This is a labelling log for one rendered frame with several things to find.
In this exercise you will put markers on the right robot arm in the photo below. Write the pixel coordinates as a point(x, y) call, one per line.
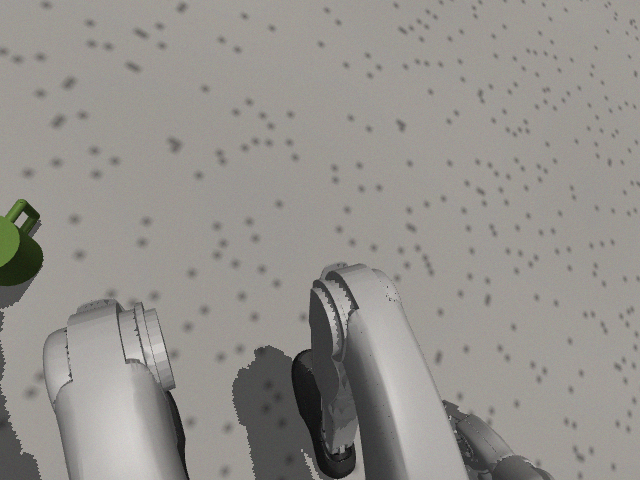
point(519, 468)

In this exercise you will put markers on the right robot hand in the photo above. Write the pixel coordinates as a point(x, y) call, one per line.
point(482, 449)

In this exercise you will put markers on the right robot foot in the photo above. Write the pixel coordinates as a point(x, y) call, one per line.
point(308, 400)

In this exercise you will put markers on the left robot foot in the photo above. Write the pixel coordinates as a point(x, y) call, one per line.
point(179, 431)

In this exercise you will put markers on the mug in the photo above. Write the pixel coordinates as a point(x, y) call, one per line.
point(20, 256)

